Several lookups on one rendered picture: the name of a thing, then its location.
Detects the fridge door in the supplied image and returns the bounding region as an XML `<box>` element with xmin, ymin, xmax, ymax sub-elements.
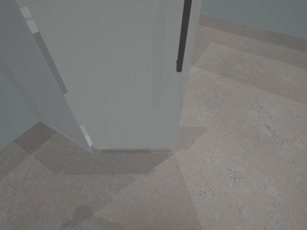
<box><xmin>25</xmin><ymin>0</ymin><xmax>202</xmax><ymax>149</ymax></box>

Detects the handle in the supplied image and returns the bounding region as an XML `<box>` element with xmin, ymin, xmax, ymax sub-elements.
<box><xmin>177</xmin><ymin>0</ymin><xmax>192</xmax><ymax>72</ymax></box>

